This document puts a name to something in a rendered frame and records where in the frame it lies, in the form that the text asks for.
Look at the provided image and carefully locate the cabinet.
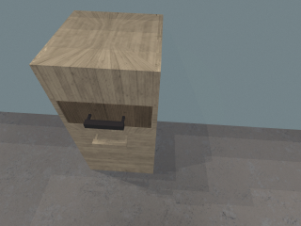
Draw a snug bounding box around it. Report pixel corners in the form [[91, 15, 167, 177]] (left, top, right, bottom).
[[29, 10, 164, 174]]

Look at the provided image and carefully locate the handle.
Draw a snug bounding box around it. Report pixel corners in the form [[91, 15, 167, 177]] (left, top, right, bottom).
[[83, 114, 125, 131], [92, 138, 128, 149]]

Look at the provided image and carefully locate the drawer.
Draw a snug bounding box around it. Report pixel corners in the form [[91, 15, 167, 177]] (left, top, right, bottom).
[[56, 101, 153, 128]]

